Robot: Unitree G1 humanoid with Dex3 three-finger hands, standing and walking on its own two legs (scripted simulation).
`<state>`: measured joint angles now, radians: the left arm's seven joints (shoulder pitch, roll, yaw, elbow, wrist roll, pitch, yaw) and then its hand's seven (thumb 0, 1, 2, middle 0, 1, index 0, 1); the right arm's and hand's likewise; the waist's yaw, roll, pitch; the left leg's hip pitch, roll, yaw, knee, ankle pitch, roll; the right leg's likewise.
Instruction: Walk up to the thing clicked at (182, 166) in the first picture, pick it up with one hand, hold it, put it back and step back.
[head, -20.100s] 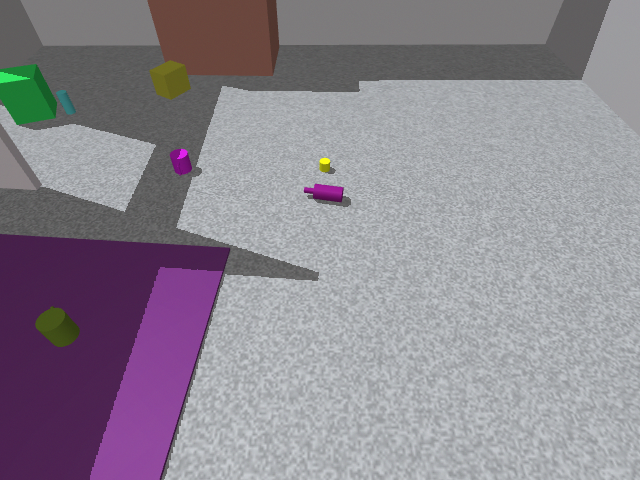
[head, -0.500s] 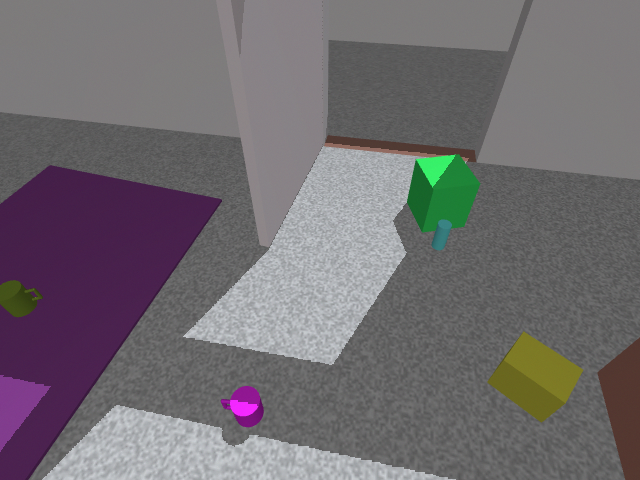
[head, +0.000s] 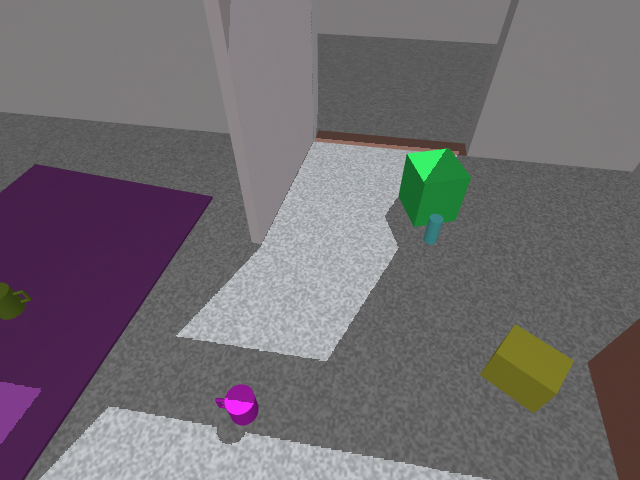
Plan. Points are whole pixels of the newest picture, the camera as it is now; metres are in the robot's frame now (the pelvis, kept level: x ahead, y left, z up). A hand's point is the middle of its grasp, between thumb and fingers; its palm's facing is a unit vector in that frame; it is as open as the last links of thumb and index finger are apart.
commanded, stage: stand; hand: left
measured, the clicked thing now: (236, 404) +0.48 +0.26 -0.73
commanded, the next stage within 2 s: walk up in 0.92 s
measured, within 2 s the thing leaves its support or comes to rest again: neither
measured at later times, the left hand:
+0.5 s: hand out of the picture +0.07 +0.25 -0.15, palm faces -0.03 -0.94 -0.35, open 7.4 cm
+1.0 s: hand out of the picture +0.07 +0.25 -0.16, palm faces +0.00 -0.93 -0.36, open 7.4 cm
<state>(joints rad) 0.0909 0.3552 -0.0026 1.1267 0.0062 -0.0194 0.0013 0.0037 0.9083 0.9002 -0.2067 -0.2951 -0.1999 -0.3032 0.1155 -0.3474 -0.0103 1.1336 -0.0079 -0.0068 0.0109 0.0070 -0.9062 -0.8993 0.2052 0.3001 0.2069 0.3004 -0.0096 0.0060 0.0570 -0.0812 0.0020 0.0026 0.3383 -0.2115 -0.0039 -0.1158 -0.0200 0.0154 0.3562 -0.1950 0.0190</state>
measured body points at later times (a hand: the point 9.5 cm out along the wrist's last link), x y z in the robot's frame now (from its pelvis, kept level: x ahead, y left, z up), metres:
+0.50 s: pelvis -0.01 -0.01 +0.00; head +0.00 -0.01 +0.45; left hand +0.07 +0.29 -0.13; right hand +0.07 -0.31 -0.13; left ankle -0.02 +0.12 -0.75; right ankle +0.00 -0.13 -0.75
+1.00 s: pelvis -0.02 -0.01 +0.00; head +0.02 -0.02 +0.45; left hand +0.07 +0.30 -0.13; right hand +0.06 -0.32 -0.14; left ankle -0.02 +0.12 -0.75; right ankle +0.00 -0.13 -0.75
